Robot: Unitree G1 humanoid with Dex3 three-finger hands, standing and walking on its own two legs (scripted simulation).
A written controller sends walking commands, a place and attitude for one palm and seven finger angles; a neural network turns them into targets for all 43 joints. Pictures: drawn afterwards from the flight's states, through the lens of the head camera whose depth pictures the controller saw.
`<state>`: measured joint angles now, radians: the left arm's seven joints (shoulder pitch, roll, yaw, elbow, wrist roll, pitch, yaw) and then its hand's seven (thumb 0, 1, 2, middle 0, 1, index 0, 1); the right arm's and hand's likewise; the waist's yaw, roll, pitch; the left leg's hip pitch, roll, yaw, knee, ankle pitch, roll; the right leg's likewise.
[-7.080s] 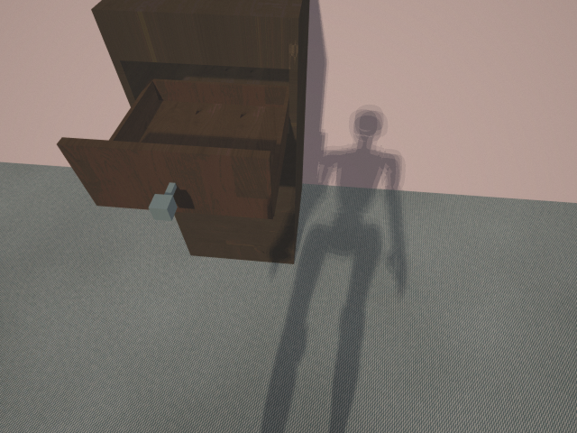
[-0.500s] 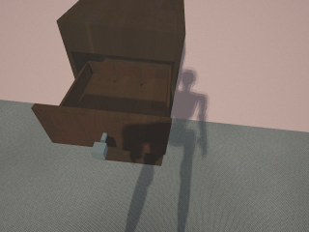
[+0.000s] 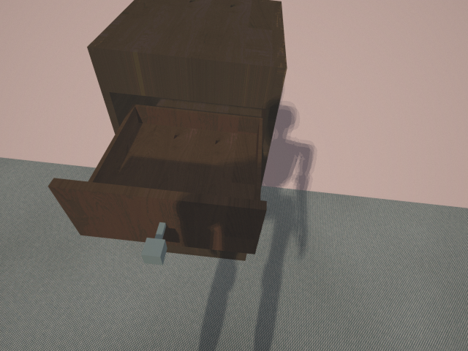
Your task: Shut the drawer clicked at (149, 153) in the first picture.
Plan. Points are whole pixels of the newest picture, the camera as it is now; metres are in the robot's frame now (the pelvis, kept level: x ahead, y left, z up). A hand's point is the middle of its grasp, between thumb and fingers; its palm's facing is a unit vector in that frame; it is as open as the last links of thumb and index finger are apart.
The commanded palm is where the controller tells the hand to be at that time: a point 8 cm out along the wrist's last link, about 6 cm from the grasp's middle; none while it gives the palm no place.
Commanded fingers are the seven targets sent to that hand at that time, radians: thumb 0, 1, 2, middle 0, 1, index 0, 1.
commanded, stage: come to a stop and stand still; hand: left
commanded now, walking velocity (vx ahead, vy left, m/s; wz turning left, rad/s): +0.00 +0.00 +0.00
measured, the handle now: (157, 242) +0.31 +0.17 -0.02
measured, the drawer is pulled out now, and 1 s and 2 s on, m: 0.30 0.30 0.30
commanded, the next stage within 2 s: look again from close up in 0.46 s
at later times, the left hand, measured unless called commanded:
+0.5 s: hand out of the picture -0.01 +0.16 -0.18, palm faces +0.05 -0.99 -0.15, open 7.3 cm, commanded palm none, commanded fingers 0.00 0.90 0.90 -0.20 -0.30 -0.20 -0.30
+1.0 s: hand out of the picture +0.03 +0.19 -0.17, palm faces +0.00 -0.97 -0.23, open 7.3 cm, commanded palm none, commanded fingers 0.00 0.90 0.90 -0.20 -0.30 -0.20 -0.30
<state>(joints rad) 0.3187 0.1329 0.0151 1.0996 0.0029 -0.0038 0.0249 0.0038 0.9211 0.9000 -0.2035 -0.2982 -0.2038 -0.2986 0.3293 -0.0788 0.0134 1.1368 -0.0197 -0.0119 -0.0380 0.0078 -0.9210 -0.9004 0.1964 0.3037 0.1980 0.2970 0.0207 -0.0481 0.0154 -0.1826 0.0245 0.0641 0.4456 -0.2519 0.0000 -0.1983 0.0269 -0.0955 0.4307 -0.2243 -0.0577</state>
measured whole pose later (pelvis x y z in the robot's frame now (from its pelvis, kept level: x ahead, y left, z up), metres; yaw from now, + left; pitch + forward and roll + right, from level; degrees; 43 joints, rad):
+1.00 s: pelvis +0.01 +0.02 -0.01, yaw -1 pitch -1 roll +1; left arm 0.29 0.15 -0.02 1.07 0.01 0.00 0.05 0.00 0.91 0.90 -0.20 -0.30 -0.20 -0.30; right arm 0.33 -0.14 0.02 1.09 -0.02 -0.02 -0.02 0.01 -0.92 -0.90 0.20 0.30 0.20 0.30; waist 0.00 0.02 0.01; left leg -0.17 -0.01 0.10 0.48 -0.29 0.02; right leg -0.22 -0.01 -0.06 0.53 -0.29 -0.03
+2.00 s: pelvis -0.02 +0.01 -0.06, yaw +1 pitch +9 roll +0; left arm 0.63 0.19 0.03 -0.25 -0.22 -0.24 -0.17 0.01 0.90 0.90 -0.87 -1.02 -0.87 -1.02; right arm 0.29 -0.16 0.03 0.53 0.04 -0.17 -0.03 0.01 -0.90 -0.90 0.20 0.31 0.21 0.30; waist -0.01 0.03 -0.11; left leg -0.67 0.02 0.05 0.98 -0.47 0.02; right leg -0.68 -0.02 -0.11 0.96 -0.45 -0.05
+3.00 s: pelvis +0.00 +0.01 -0.04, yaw +2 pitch +5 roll -1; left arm 0.80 0.20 -0.04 -0.55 -0.17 -0.19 -0.12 0.01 0.89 0.90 -1.40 -1.60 -1.40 -1.60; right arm 0.27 -0.22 0.01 0.47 0.05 -0.22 -0.02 0.01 -0.90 -0.90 0.20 0.30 0.20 0.30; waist 0.02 0.05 -0.11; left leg -0.50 0.01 0.03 0.88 -0.46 0.02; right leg -0.50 -0.01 -0.13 0.86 -0.44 -0.05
